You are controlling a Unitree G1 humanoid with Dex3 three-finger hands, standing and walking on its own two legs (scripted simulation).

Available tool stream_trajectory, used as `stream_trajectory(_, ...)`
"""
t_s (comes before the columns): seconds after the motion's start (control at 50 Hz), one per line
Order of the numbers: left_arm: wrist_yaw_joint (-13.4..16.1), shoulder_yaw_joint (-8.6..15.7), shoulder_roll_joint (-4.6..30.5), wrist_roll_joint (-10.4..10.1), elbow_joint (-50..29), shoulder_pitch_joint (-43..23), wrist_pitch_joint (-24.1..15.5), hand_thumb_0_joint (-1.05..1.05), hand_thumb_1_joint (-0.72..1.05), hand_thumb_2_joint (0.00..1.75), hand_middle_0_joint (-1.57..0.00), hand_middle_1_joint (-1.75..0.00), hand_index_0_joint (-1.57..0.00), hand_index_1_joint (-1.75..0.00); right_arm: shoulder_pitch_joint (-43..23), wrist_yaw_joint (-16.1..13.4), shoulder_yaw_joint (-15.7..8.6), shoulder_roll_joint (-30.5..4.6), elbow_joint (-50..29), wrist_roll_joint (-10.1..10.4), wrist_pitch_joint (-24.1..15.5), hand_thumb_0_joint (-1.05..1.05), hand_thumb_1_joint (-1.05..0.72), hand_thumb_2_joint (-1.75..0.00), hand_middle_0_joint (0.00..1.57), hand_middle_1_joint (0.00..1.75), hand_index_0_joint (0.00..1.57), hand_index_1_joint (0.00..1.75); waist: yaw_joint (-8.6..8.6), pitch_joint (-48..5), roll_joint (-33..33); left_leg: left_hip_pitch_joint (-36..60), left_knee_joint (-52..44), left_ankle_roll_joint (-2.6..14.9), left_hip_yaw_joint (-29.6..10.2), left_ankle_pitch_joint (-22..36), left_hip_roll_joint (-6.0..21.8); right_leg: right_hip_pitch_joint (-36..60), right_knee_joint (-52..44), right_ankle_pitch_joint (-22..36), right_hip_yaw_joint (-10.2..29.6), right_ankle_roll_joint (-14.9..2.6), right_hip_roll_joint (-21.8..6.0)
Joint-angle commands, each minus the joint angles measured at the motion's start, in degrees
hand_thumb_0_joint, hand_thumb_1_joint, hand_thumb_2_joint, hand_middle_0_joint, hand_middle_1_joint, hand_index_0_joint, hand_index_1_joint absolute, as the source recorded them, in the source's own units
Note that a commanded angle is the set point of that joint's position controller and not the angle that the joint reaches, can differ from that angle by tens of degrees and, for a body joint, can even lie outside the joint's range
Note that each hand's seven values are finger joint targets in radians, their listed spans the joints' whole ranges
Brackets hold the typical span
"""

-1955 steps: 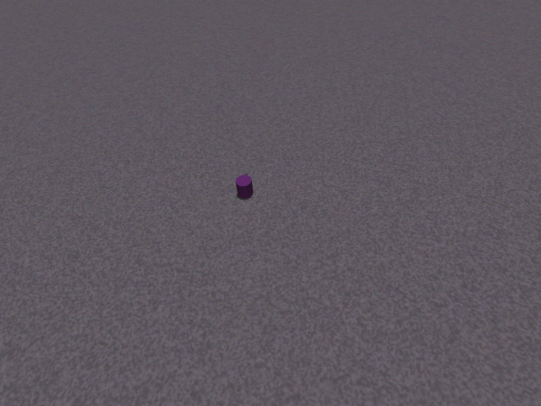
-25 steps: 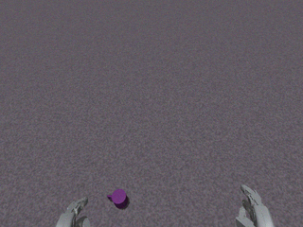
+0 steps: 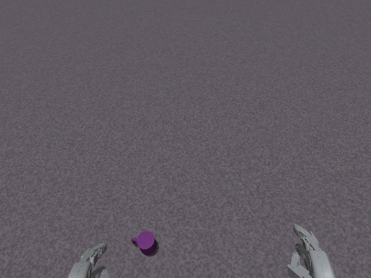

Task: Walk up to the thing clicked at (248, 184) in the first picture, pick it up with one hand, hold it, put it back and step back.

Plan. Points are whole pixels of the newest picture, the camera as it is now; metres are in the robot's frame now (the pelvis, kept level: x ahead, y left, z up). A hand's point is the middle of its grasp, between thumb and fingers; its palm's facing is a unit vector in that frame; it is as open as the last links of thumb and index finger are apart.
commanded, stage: home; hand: left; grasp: from above
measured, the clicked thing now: (143, 242) +0.44 +0.24 -0.67
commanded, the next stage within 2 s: stand in 0.64 s
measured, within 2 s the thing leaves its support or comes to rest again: neither
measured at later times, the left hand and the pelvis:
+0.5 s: hand out of the picture +0.16 +0.18 -0.05, palm faces +0.05 -0.98 -0.20, open 7.4 cm; pelvis +0.00 +0.00 +0.00, yaw +0 degrees
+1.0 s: hand out of the picture +0.12 +0.24 -0.10, palm faces +0.01 -0.94 -0.35, open 7.4 cm; pelvis -0.01 +0.00 +0.02, yaw +0 degrees
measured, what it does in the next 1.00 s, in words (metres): stands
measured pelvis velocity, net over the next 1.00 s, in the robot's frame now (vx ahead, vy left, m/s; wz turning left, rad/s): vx -0.01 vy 0.00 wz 0.00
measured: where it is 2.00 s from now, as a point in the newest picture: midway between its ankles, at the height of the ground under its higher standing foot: outside the picture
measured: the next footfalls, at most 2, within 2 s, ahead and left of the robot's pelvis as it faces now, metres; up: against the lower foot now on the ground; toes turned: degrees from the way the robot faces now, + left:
none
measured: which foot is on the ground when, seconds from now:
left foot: down 0.00-1.00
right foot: down 0.00-1.00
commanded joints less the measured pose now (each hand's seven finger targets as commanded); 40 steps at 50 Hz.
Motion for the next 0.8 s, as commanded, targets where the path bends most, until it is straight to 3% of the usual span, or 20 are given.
stream_trajectory(0.0, 0.31, 3.81, 5.42, 0.06, -10.62, -1.78, -2.69, 0.00, 0.90, 0.90, -0.20, -0.30, -0.20, -0.30, -3.75, -1.08, -3.24, -7.06, -8.87, 0.16, -3.49, 0.00, -0.90, -0.90, 0.20, 0.30, 0.20, 0.30, -0.40, -4.22, -1.23, 3.83, -10.04, 1.75, 1.86, 10.54, -1.97, 4.31, -8.48, 7.55, -2.61, -2.03, 2.52)
stream_trajectory(0.16, 0.30, 4.16, 6.11, 0.44, -11.38, -1.93, -2.46, 0.00, 0.90, 0.90, -0.20, -0.30, -0.20, -0.30, -4.48, -1.04, -3.20, -7.01, -9.64, 0.25, -3.54, 0.00, -0.90, -0.90, 0.20, 0.30, 0.20, 0.30, 0.22, -3.06, -0.92, 2.53, -10.64, 1.77, 1.91, 7.52, -2.06, 3.70, -8.90, 4.97, -2.56, -2.01, 2.42)
stream_trajectory(0.24, 0.20, 3.42, 5.70, 0.13, -11.58, -1.07, -2.20, 0.00, 0.90, 0.90, -0.20, -0.30, -0.20, -0.30, -3.59, -1.01, -3.22, -7.18, -9.09, 0.28, -3.47, 0.00, -0.90, -0.90, 0.20, 0.30, 0.20, 0.30, -0.38, -4.83, -0.01, 4.62, -10.11, 1.58, 1.70, 12.17, -1.80, 4.27, -7.73, 8.89, -2.65, -2.17, 2.62)
stream_trajectory(0.3, 0.36, 3.86, 6.07, 0.14, -12.13, -1.96, -2.34, 0.00, 0.90, 0.90, -0.20, -0.30, -0.20, -0.30, -3.62, -1.09, -3.23, -6.93, -9.09, 0.27, -3.36, 0.00, -0.90, -0.90, 0.20, 0.30, 0.20, 0.30, -0.15, -4.99, -0.14, 4.13, -9.53, 1.71, 1.94, 12.30, -2.04, 4.43, -8.17, 9.21, -2.43, -2.09, 2.50)
stream_trajectory(0.34, 0.35, 3.17, 5.17, 0.06, -11.12, -2.03, -2.28, 0.00, 0.90, 0.90, -0.20, -0.30, -0.20, -0.30, -4.13, -1.09, -3.08, -6.94, -9.34, 0.30, -3.43, 0.00, -0.90, -0.90, 0.20, 0.30, 0.20, 0.30, -0.41, -3.13, -1.51, 3.05, -9.87, 1.91, 1.99, 9.74, -2.03, 3.95, -8.83, 7.17, -2.50, -1.95, 2.46)
stream_trajectory(0.36, 0.45, 4.40, 6.34, 0.06, -11.89, -2.58, -2.36, 0.00, 0.90, 0.90, -0.20, -0.30, -0.20, -0.30, -3.49, -1.15, -3.13, -6.94, -9.10, 0.25, -3.41, 0.00, -0.90, -0.90, 0.20, 0.30, 0.20, 0.30, -0.41, -4.09, -0.42, 3.53, -9.97, 1.87, 1.97, 9.42, -2.04, 3.81, -8.74, 6.89, -2.36, -1.96, 2.44)
stream_trajectory(0.42, 0.37, 4.00, 6.29, 0.27, -11.85, -2.80, -2.25, 0.00, 0.90, 0.90, -0.20, -0.30, -0.20, -0.30, -4.43, -1.03, -3.13, -7.20, -9.27, 0.38, -3.47, 0.00, -0.90, -0.90, 0.20, 0.30, 0.20, 0.30, 0.08, -1.75, -0.05, 2.26, -11.50, 1.77, 0.99, 5.53, -1.66, 2.77, -8.78, 3.67, -2.61, -1.99, 2.45)
stream_trajectory(0.58, 0.46, 3.73, 6.17, 0.17, -13.06, -1.15, -2.17, 0.00, 0.90, 0.90, -0.20, -0.30, -0.20, -0.30, -3.52, -1.03, -3.31, -7.13, -9.21, 0.41, -3.40, 0.00, -0.90, -0.90, 0.20, 0.30, 0.20, 0.30, 0.11, -5.43, 1.40, 4.89, -10.46, 1.24, 1.05, 13.30, -1.45, 4.13, -6.90, 9.57, -2.77, -2.37, 2.67)
stream_trajectory(0.66, 0.43, 3.20, 5.77, 0.15, -12.22, -1.96, -2.37, 0.00, 0.90, 0.90, -0.20, -0.30, -0.20, -0.30, -3.73, -0.90, -3.13, -7.12, -9.18, 0.34, -3.26, 0.00, -0.90, -0.90, 0.20, 0.30, 0.20, 0.30, -0.04, -3.92, 0.93, 3.83, -11.05, 1.28, 0.34, 10.67, -1.27, 3.29, -7.14, 7.64, -2.87, -2.27, 2.68)
stream_trajectory(0.7, 0.49, 4.09, 6.21, 0.09, -12.15, -1.38, -2.25, 0.00, 0.90, 0.90, -0.20, -0.30, -0.20, -0.30, -3.71, -0.94, -3.25, -7.16, -9.40, 0.39, -3.21, 0.00, -0.90, -0.90, 0.20, 0.30, 0.20, 0.30, 0.11, -3.88, 0.02, 3.52, -10.66, 1.49, 0.65, 10.12, -1.40, 3.59, -7.55, 7.35, -2.86, -2.11, 2.64)
stream_trajectory(0.72, 2.77, 3.67, 10.90, 6.78, 7.95, -17.23, -14.85, 0.00, 0.90, 0.90, -0.20, -0.30, -0.20, -0.30, -6.70, 2.48, -5.48, -14.45, 5.33, -7.13, 3.45, 0.00, -0.90, -0.90, 0.20, 0.30, 0.20, 0.30, 4.29, 8.00, -3.96, 6.10, -13.75, 4.16, -0.67, 23.57, 0.64, 13.82, -9.03, 9.62, 1.55, -5.35, -1.48)
stream_trajectory(0.74, 2.56, 4.67, 11.95, 6.89, 17.90, -11.26, -18.78, 0.00, 0.90, 0.90, -0.20, -0.30, -0.20, -0.30, -6.82, 4.26, -6.70, -15.24, 4.88, -7.07, 5.98, 0.00, -0.90, -0.90, 0.20, 0.30, 0.20, 0.30, 4.23, 3.09, -5.80, 11.18, -13.52, 4.72, 1.24, 23.88, 0.16, 15.06, -10.61, 10.90, 4.62, -6.61, -2.10)
stream_trajectory(0.76, 2.31, 4.40, 12.64, 7.52, 21.08, -10.55, -20.60, 0.00, 0.90, 0.90, -0.20, -0.30, -0.20, -0.30, -6.25, 5.44, -6.40, -14.69, 4.41, -6.92, 7.23, 0.00, -0.90, -0.90, 0.20, 0.30, 0.20, 0.30, 3.30, 2.72, -7.31, 12.63, -13.54, 4.85, 1.69, 22.76, -0.34, 14.41, -11.31, 10.72, 5.49, -7.31, -2.51)
stream_trajectory(0.78, 1.89, 3.99, 13.00, 7.34, 22.54, -13.21, -21.62, 0.00, 0.90, 0.90, -0.20, -0.30, -0.20, -0.30, -4.96, 6.13, -6.29, -14.99, 4.57, -7.12, 8.04, 0.00, -0.90, -0.90, 0.20, 0.30, 0.20, 0.30, 1.91, 3.39, -4.29, 12.32, -15.10, 4.73, 0.35, 20.24, -0.29, 13.37, -10.74, 9.82, 5.15, -7.09, -1.76)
